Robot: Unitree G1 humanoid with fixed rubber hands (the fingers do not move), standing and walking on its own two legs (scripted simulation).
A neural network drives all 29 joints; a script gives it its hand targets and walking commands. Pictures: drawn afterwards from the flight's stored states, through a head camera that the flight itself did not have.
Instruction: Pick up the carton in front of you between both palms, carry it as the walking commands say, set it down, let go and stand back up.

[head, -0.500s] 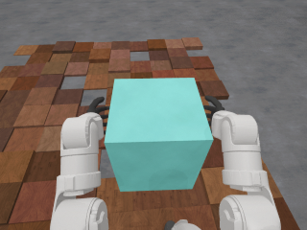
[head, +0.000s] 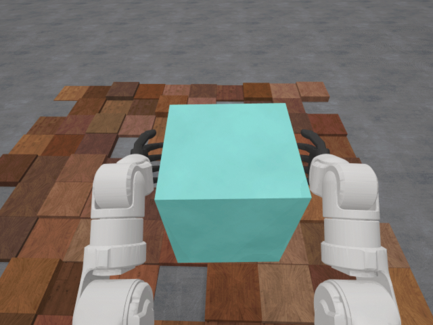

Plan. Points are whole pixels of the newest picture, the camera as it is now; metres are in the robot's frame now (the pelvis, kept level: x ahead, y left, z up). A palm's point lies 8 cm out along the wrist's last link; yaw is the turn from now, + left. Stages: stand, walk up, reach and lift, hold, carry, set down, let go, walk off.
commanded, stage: carry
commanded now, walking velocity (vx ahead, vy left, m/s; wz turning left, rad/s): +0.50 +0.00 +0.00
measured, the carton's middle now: (227, 188) +0.37 +0.01 +0.07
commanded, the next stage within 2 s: none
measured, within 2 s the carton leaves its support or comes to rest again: neither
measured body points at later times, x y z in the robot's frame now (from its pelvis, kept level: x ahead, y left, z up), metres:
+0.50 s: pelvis +0.33 +0.04 -0.04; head +0.34 +0.04 +0.41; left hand +0.73 +0.15 +0.12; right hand +0.69 -0.15 +0.12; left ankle +0.15 +0.11 -0.74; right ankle +0.48 -0.03 -0.74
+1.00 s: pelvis +0.60 +0.09 -0.03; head +0.63 +0.09 +0.42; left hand +0.97 +0.25 +0.11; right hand +0.98 -0.05 +0.11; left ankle +0.69 +0.18 -0.76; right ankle +0.49 -0.03 -0.73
